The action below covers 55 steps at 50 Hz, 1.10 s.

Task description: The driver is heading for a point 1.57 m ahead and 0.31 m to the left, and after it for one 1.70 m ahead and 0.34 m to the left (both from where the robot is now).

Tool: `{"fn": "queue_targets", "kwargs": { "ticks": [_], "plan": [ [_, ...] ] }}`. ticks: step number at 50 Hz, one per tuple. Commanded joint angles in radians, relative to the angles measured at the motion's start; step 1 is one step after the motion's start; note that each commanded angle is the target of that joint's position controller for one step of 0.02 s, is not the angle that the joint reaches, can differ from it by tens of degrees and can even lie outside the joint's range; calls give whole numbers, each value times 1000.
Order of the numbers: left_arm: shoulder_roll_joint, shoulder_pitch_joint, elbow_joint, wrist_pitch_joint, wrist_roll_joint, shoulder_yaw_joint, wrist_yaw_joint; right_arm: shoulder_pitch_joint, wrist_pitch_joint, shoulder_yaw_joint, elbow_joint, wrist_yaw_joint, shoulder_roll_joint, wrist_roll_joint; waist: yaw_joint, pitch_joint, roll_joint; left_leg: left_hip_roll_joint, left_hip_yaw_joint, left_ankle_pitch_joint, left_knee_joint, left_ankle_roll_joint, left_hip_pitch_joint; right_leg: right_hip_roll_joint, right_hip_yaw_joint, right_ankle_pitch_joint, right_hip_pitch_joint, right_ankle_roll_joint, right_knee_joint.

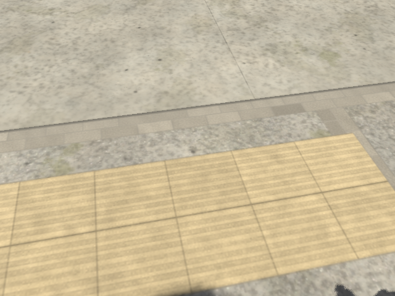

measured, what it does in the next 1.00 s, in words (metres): goes down, turning left: right foot 0.21 m lower, then left foot 0.20 m lower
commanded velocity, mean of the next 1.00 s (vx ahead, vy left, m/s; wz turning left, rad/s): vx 0.47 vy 0.00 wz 0.46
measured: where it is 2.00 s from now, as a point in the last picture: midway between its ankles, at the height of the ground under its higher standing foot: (170, 290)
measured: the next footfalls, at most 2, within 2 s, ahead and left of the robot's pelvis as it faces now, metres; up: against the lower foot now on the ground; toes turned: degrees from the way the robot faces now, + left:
right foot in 0.18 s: +0.23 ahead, -0.16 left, -0.21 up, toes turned +10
left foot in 0.74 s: +0.53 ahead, +0.20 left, -0.41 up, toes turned +23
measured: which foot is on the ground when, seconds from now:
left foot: down 0.00-0.18, up 0.20-0.72, down 0.74-1.00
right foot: up 0.00-0.16, down 0.18-0.74, up 0.76-1.00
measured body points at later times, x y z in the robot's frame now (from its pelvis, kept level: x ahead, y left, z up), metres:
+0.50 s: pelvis +0.27 -0.05 -0.20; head +0.27 -0.06 +0.25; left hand +0.09 +0.12 -0.34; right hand +0.50 -0.22 -0.31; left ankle +0.43 +0.20 -0.84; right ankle +0.19 -0.17 -0.90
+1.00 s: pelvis +0.57 +0.10 -0.38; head +0.62 +0.12 +0.07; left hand +0.58 +0.39 -0.49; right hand +0.72 -0.10 -0.52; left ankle +0.49 +0.18 -1.10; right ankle +0.77 +0.02 -1.07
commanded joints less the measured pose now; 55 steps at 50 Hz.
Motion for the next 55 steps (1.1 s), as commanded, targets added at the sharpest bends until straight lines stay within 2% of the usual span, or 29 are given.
{"fn": "queue_targets", "kwargs": {
  "ticks": [1,4,7,8,10,11,13,14,15,17,19,21,23,26,32,34,36,37,38,39,40,41,42,44,46,49,53,54,55],
  "plan": [
    [31,-141,-126,-8,13,13,-31,-11,-14,-26,-61,-31,-110,21,-43,117,22,118,-215,283,-137,101,-313,86,-82,292,354,14,-420],
    [65,-34,-163,3,-2,33,-49,-63,-4,-45,-61,-22,-141,1,-18,104,168,100,-294,214,43,123,-318,76,-22,241,487,3,-388],
    [170,339,-14,-2,-22,77,-62,-172,17,-59,-94,13,-148,4,136,-3,132,70,-312,447,436,89,-147,32,-33,84,712,-18,-442],
    [162,399,6,-8,-40,92,-46,-132,19,-52,-87,1,-129,35,150,52,100,54,-262,432,660,52,-83,-72,6,13,724,-47,-914],
    [131,658,134,-14,-19,65,-62,28,-5,-36,-28,47,8,1,147,-17,-218,-114,-209,-356,1351,-5,-825,-193,-29,560,1388,-139,-271],
    [148,630,155,-10,-36,58,-82,111,-18,-33,-74,53,-14,35,69,-55,-354,-41,-226,-274,1431,-24,-999,-281,129,641,1397,-203,-205],
    [81,523,147,-16,-29,39,-110,-67,-3,-51,-134,41,-93,40,65,-47,-69,87,-103,-27,1318,-22,-1011,-303,158,49,1117,-259,-385],
    [204,439,164,-18,-7,71,-102,-148,21,-44,-217,32,-90,52,4,-14,-92,165,-123,147,1126,-28,-982,-415,400,-555,886,-358,-536],
    [97,376,172,-25,4,35,-82,-292,45,-44,-238,22,-96,53,13,109,-20,207,-212,261,1043,-28,-1042,-408,472,-746,729,-321,-585],
    [41,192,126,-50,5,-10,-38,-281,52,-79,-247,16,-194,33,-82,204,103,214,-251,542,639,-53,-745,-234,203,-577,341,-192,-633],
    [133,256,197,-57,22,5,0,-246,39,-67,-223,21,-89,-25,-85,162,-62,196,-186,702,590,-96,-625,-199,111,-344,318,-207,-602],
    [96,337,219,-59,-1,2,28,-324,32,-75,-250,53,-113,6,-48,137,-79,184,-213,988,364,-67,-694,-149,19,-490,476,-143,-528],
    [75,416,234,-57,-32,-5,56,-460,22,-72,-294,83,-110,-18,18,150,9,130,-120,1277,33,-69,-518,-97,-108,-646,436,-130,-484],
    [86,465,247,-47,-25,2,55,-505,35,-75,-332,103,-104,-9,56,176,-60,127,-148,1222,-23,-56,-553,-120,-101,-715,564,-145,-377],
    [96,544,205,-1,-33,26,48,-769,3,-42,-404,171,-76,35,212,241,8,188,-38,1098,-303,-64,-644,-170,-108,-645,815,-141,-134],
    [124,477,196,6,-35,34,36,-669,-2,-50,-354,170,-109,27,164,197,4,221,-17,1067,-408,-25,-479,-169,-117,-528,793,-135,-26],
    [128,398,215,-7,-38,40,12,-321,-4,-88,-208,147,-185,4,-15,56,44,187,68,1133,-544,29,66,-107,-170,-404,600,-121,349],
    [139,371,218,-22,-24,50,-1,-94,4,-113,-127,129,-250,-25,-137,-19,183,216,46,1313,-528,97,428,16,-263,-787,353,-53,777],
    [69,465,183,-44,-25,34,-19,-25,-3,-110,-89,114,-315,-44,-94,-186,348,374,-105,1662,-102,189,864,41,-203,-1324,-53,-9,1107],
    [139,463,132,-77,-59,30,-33,-5,-4,-112,-98,96,-320,-31,-137,-344,371,463,-242,1638,-27,307,963,22,-62,-1279,-185,4,1117],
    [169,361,76,-82,-69,32,-35,-13,6,-107,-120,86,-287,-29,-159,-369,202,476,-291,1221,-157,313,910,-23,-48,-1195,-248,-9,960],
    [149,307,60,-78,-56,32,-24,-82,16,-105,-125,78,-285,-13,-112,-316,63,460,-308,1074,-221,289,770,-50,-99,-1173,-255,-11,925],
    [104,290,1,-76,-86,25,-17,-143,10,-110,-126,63,-341,-7,-19,-333,66,558,-490,636,-313,306,586,-55,-34,-906,-246,-24,750],
    [92,241,22,-18,-38,37,15,-439,1,-65,-215,49,-206,-31,102,-69,-43,491,-397,822,-408,247,-18,-106,-28,-724,51,52,328],
    [66,230,14,-18,-12,29,18,-471,-24,-61,-221,48,-203,-25,99,-34,47,390,-216,1031,-431,196,-204,-92,-60,-647,289,65,-28],
    [89,162,12,-33,-28,39,5,-357,-23,-70,-161,26,-228,-8,54,-92,171,272,-81,1000,-403,124,-175,38,-143,-382,527,41,-263],
    [145,191,12,-20,4,62,-9,-306,-23,-57,-120,30,-181,1,79,-74,60,226,-40,887,-230,16,-109,59,-138,-39,693,-72,-419],
    [227,214,9,-22,15,80,-13,-208,-29,-56,-114,31,-161,-12,34,-117,-98,116,21,683,-52,-54,-207,-61,6,360,860,-162,-401],
    [209,288,24,-22,15,75,-23,-162,-32,-47,-101,34,-158,-11,78,-263,-226,75,41,320,245,-116,-271,-236,195,477,996,-314,-442]
  ]
}}
Velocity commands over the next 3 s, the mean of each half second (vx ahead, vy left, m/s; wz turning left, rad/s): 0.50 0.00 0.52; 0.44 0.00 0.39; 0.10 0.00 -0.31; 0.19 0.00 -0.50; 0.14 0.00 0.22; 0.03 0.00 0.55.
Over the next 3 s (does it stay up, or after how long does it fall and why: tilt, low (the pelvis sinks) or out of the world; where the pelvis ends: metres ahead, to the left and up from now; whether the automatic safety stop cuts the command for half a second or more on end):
stays up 0.96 0.04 -0.36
